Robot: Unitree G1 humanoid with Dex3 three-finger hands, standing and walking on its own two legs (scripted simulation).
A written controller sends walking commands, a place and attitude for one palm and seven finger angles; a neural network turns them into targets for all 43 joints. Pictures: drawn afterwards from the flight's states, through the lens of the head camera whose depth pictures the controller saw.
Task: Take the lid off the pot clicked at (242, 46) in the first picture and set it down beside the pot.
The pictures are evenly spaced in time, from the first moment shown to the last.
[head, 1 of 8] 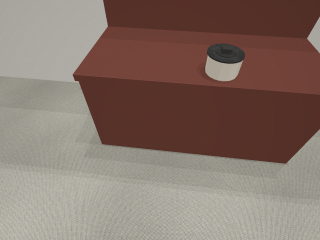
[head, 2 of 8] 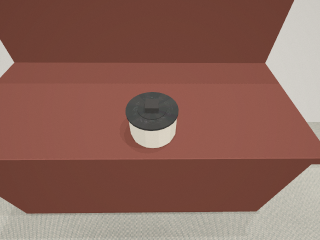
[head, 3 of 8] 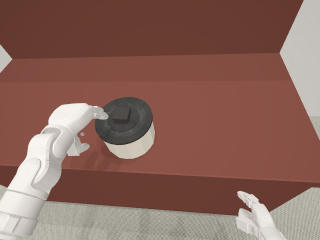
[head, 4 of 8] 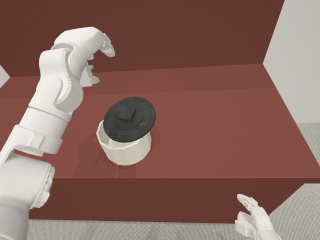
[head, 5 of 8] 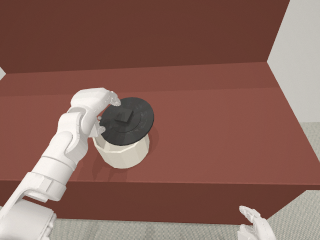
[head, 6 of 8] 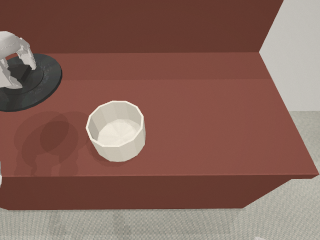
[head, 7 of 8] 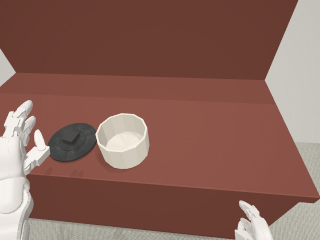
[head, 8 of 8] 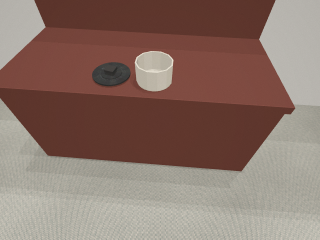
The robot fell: no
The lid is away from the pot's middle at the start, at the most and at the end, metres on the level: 0.00 0.22 0.21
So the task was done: no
